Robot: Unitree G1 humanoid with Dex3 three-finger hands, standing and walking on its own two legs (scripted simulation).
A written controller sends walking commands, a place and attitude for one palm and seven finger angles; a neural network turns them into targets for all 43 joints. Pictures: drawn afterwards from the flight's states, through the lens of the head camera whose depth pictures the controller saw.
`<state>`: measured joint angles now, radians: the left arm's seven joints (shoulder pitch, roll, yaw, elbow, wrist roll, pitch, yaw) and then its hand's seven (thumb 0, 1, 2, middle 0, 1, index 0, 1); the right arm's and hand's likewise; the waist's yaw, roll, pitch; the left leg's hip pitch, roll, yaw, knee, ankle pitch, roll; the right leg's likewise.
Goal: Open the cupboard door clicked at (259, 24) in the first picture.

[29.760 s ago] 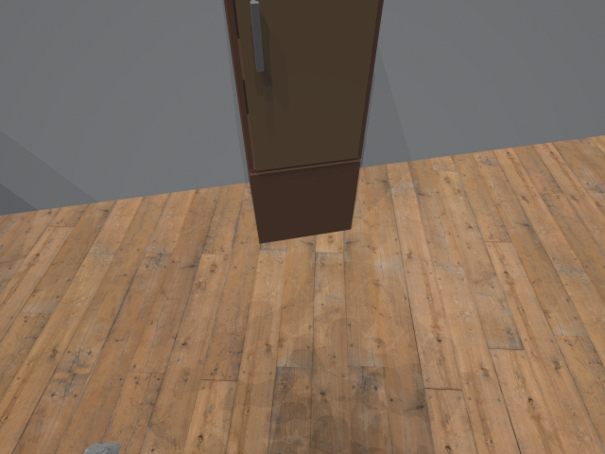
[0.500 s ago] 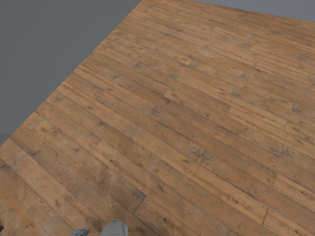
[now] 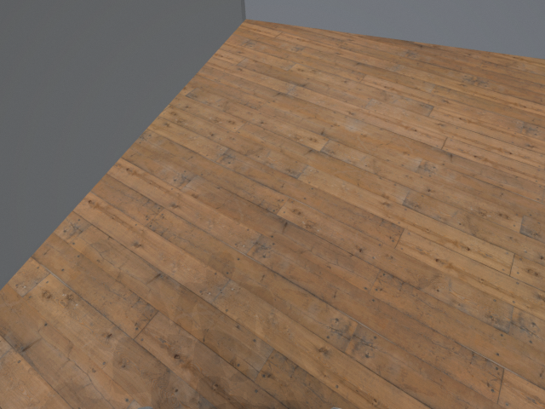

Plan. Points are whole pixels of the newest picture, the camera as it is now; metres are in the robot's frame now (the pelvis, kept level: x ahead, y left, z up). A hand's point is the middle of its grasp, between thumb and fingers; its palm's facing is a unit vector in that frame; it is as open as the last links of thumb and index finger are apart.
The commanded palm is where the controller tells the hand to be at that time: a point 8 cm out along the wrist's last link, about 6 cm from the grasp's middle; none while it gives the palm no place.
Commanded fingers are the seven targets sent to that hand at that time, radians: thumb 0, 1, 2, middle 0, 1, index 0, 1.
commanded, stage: walk to a spot facing it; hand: left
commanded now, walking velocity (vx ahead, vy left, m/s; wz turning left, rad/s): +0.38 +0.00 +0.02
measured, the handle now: out of the picture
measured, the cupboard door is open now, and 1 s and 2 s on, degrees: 47 47 47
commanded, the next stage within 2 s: turn to face it in 0.26 s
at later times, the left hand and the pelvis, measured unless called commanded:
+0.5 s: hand (187, 324) +0.28 +0.18 -0.16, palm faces +0.07 -0.98 -0.20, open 7.3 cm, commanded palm none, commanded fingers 0.00 0.90 0.90 -0.20 -0.30 -0.20 -0.30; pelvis +0.23 -0.01 +0.01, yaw +3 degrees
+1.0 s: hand (178, 276) +0.38 +0.22 -0.16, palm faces +0.37 -0.90 -0.25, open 7.4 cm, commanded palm none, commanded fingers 0.00 0.90 0.90 -0.20 -0.30 -0.20 -0.30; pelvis +0.37 -0.01 +0.01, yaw +20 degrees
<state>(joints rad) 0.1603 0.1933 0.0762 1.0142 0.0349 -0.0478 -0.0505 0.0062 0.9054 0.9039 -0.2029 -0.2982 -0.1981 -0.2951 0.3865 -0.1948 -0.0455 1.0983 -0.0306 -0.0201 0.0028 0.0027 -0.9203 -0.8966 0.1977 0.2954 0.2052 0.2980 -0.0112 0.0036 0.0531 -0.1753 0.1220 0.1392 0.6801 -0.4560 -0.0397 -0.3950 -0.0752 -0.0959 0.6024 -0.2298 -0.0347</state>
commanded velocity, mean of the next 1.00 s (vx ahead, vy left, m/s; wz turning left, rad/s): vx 0.10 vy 0.00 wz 0.41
